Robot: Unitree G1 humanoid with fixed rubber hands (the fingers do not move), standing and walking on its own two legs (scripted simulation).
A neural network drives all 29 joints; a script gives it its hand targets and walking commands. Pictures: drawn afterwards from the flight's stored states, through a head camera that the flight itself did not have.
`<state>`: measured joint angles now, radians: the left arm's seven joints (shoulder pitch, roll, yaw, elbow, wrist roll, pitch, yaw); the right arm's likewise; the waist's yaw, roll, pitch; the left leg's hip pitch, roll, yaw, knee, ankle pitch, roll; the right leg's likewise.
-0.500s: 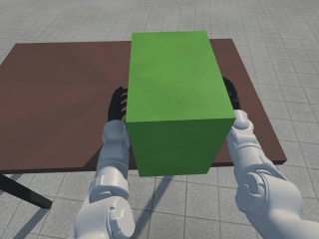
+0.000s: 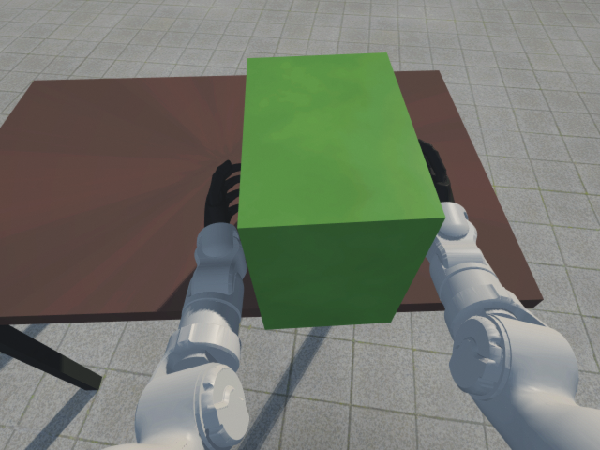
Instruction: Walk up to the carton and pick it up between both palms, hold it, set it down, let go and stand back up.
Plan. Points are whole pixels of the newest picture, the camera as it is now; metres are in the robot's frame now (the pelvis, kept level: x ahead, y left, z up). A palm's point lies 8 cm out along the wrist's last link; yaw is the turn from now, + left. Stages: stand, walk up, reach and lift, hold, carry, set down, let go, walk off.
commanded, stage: reach and lift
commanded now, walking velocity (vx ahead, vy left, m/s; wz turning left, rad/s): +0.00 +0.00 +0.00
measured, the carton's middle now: (323, 197) +0.47 +0.05 +0.04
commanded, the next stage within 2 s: none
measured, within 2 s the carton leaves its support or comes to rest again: leaves its support in 0.42 s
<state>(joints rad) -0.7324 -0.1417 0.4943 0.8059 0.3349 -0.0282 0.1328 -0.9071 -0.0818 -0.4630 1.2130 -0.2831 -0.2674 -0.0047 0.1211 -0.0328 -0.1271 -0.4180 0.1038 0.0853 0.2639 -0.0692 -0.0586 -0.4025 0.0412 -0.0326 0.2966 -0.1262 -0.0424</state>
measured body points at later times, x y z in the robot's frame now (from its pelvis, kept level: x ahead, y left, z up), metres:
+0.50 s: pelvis -0.01 +0.00 +0.00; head +0.03 +0.01 +0.45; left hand +0.39 +0.20 +0.07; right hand +0.45 -0.10 +0.09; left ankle +0.02 +0.16 -0.75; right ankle +0.00 -0.09 -0.75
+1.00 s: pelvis -0.01 +0.01 +0.00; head -0.03 +0.02 +0.45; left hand +0.38 +0.21 +0.14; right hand +0.43 -0.09 +0.15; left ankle +0.02 +0.16 -0.75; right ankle +0.00 -0.09 -0.75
